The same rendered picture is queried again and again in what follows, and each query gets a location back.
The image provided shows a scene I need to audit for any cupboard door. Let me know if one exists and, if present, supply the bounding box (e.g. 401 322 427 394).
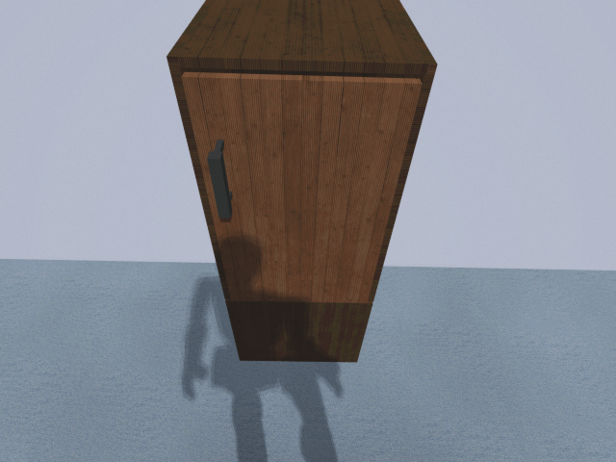
182 72 422 303

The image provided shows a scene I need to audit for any handle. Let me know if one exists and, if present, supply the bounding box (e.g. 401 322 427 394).
207 140 232 218

